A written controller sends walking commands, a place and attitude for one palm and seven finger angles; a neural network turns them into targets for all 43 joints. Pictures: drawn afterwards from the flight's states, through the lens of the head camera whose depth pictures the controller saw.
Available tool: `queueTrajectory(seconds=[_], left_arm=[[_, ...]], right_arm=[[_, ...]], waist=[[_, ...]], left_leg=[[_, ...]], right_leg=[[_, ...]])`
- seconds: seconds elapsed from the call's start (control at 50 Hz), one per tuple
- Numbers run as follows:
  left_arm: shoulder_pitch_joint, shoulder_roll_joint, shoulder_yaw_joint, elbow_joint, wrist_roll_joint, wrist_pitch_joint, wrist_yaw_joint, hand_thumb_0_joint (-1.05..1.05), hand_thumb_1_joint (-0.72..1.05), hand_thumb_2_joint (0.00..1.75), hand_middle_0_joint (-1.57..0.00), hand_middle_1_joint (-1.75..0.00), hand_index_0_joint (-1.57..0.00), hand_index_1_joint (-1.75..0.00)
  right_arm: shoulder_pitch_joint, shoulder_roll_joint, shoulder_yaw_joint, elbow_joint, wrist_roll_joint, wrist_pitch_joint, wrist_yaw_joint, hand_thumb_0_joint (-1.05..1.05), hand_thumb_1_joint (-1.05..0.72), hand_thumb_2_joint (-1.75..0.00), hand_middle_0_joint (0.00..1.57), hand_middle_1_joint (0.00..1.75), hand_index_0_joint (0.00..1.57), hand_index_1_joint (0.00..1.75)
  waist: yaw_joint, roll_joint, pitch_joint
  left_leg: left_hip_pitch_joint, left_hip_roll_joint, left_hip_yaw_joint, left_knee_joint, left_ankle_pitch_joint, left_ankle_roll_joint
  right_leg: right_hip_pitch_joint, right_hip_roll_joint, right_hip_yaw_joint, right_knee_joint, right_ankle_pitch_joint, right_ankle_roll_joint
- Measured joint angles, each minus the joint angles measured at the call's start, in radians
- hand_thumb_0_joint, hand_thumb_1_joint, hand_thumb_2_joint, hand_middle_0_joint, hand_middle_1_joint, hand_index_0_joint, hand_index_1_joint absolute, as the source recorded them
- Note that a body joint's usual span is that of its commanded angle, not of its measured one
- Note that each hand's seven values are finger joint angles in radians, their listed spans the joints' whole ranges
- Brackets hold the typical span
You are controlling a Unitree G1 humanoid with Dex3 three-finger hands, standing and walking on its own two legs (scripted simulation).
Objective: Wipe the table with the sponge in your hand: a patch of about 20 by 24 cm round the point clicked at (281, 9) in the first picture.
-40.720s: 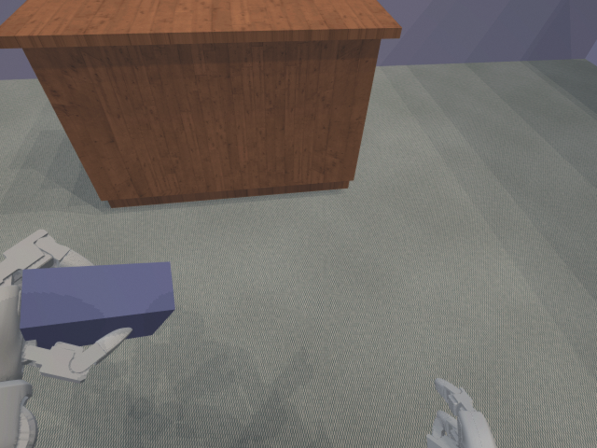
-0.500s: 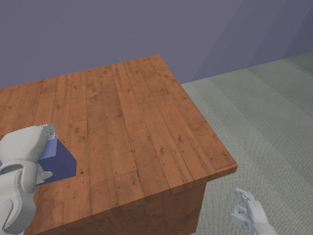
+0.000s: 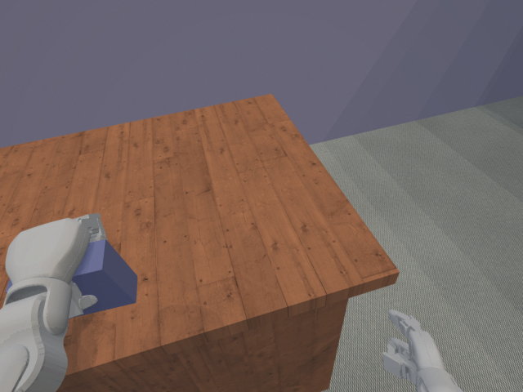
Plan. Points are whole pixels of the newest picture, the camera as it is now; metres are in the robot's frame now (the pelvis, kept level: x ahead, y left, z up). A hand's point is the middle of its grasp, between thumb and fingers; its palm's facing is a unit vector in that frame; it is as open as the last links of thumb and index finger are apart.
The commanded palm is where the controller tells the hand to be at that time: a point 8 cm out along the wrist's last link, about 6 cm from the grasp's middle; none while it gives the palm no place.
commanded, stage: lift the sponge slowly off the table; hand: left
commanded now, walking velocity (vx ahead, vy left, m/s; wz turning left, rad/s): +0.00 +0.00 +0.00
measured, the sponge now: (87, 288) +0.22 +0.31 +0.08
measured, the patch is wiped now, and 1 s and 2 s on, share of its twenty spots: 1.00 1.00 1.00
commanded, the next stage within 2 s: bring the sponge back beside the body in 1.90 s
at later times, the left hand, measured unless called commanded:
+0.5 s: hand (73, 271) +0.20 +0.29 +0.14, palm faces +0.09 -0.05 -0.99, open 9.1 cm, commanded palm +0.18 +0.29 +0.21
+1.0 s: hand (57, 249) +0.21 +0.30 +0.17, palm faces +0.13 -0.03 -0.99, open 9.1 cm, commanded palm +0.18 +0.29 +0.24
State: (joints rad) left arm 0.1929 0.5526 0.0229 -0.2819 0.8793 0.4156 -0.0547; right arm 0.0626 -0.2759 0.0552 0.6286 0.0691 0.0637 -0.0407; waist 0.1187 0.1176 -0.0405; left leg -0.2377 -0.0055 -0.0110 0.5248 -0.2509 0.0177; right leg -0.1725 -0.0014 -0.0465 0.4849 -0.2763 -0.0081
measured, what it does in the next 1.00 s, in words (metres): stands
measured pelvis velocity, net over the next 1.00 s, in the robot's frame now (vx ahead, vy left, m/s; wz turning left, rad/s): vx -0.02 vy -0.02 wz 0.01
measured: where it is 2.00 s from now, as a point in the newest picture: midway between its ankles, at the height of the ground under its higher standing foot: outside the picture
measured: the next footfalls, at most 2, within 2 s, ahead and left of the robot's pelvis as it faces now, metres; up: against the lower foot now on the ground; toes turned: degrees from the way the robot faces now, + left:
none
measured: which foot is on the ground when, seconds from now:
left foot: down 0.00-1.00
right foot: down 0.00-1.00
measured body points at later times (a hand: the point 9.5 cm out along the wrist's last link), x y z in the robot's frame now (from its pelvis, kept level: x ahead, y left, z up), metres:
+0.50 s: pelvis -0.01 -0.01 +0.00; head -0.03 -0.06 +0.45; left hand +0.19 +0.29 +0.19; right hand +0.25 -0.21 -0.07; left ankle +0.02 +0.11 -0.74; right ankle -0.01 -0.12 -0.74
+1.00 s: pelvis -0.02 -0.02 +0.00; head -0.05 -0.07 +0.45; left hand +0.20 +0.30 +0.23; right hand +0.24 -0.21 -0.07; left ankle +0.02 +0.11 -0.74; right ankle -0.01 -0.12 -0.74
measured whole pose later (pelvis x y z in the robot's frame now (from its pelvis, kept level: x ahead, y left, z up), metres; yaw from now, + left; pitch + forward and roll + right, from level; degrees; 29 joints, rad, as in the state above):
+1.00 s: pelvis -0.02 -0.02 +0.00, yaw +0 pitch -4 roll +0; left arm 0.01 0.64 0.04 -0.20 0.82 0.44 -0.14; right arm 0.03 -0.28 0.07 0.66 0.07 0.02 -0.08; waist 0.14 0.13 -0.02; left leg -0.21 0.01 -0.03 0.49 -0.20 -0.01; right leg -0.16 0.02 -0.06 0.48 -0.25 -0.04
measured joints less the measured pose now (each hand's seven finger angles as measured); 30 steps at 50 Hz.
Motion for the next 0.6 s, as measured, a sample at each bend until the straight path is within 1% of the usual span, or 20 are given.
queueTrajectory(seconds=[0.1, 0.2, 0.28, 0.4, 0.44, 0.52, 0.6], left_arm=[[-0.028, 0.003, -0.006, 0.019, 0.007, -0.003, -0.009, 0.01, -0.44, 1.07, -0.78, -1.45, -0.82, -1.47], [-0.018, 0.015, -0.005, 0.013, -0.009, -0.023, -0.016, 0.01, -0.45, 1.07, -0.79, -1.44, -0.83, -1.46], [-0.031, 0.020, -0.006, 0.024, -0.017, -0.028, -0.020, 0.01, -0.45, 1.07, -0.80, -1.43, -0.83, -1.46], [-0.006, 0.028, 0.007, -0.012, -0.036, -0.035, -0.028, 0.00, -0.46, 1.07, -0.80, -1.42, -0.84, -1.45], [-0.007, 0.034, 0.005, -0.016, -0.035, -0.033, -0.029, 0.00, -0.46, 1.07, -0.81, -1.42, -0.84, -1.45], [-0.035, 0.039, 0.002, -0.001, -0.036, -0.028, -0.032, 0.00, -0.46, 1.07, -0.81, -1.42, -0.85, -1.44], [-0.086, 0.050, 0.000, 0.038, -0.036, -0.022, -0.041, 0.00, -0.46, 1.07, -0.81, -1.41, -0.85, -1.44]], right_arm=[[-0.006, 0.004, 0.000, 0.002, -0.003, -0.021, -0.007, 0.02, -0.91, -0.90, 0.20, 0.30, 0.20, 0.30], [-0.006, 0.011, 0.004, 0.007, -0.006, -0.035, -0.012, 0.02, -0.91, -0.90, 0.20, 0.30, 0.20, 0.30], [-0.009, 0.011, 0.005, 0.013, -0.009, -0.044, -0.014, 0.02, -0.91, -0.90, 0.20, 0.30, 0.20, 0.30], [-0.013, 0.007, 0.002, 0.014, -0.012, -0.051, -0.013, 0.02, -0.91, -0.90, 0.20, 0.30, 0.20, 0.30], [-0.015, 0.004, 0.001, 0.016, -0.012, -0.052, -0.015, 0.02, -0.91, -0.90, 0.20, 0.30, 0.20, 0.30], [-0.021, -0.001, 0.000, 0.021, -0.010, -0.053, -0.023, 0.02, -0.91, -0.90, 0.20, 0.30, 0.20, 0.30], [-0.030, 0.000, 0.004, 0.028, -0.007, -0.055, -0.033, 0.02, -0.91, -0.90, 0.20, 0.30, 0.20, 0.30]], waist=[[0.003, 0.002, 0.011], [0.006, 0.002, 0.008], [0.010, 0.001, 0.013], [0.015, 0.002, 0.015], [0.019, 0.004, 0.017], [0.026, 0.008, 0.022], [0.026, 0.008, 0.027]], left_leg=[[0.003, 0.001, -0.003, -0.009, 0.010, -0.004], [0.010, 0.005, -0.005, -0.014, 0.012, -0.008], [0.018, 0.008, -0.009, -0.017, 0.013, -0.012], [0.029, 0.013, -0.011, -0.021, 0.015, -0.017], [0.031, 0.014, -0.013, -0.021, 0.016, -0.018], [0.036, 0.014, -0.018, -0.026, 0.022, -0.021], [0.037, 0.014, -0.024, -0.033, 0.031, -0.024]], right_leg=[[0.001, 0.001, -0.003, -0.002, 0.005, -0.005], [0.007, 0.005, -0.004, -0.006, 0.006, -0.008], [0.017, 0.009, -0.008, -0.011, 0.008, -0.013], [0.027, 0.014, -0.009, -0.016, 0.010, -0.018], [0.031, 0.015, -0.010, -0.016, 0.011, -0.019], [0.037, 0.016, -0.016, -0.020, 0.015, -0.022], [0.038, 0.017, -0.021, -0.024, 0.020, -0.025]])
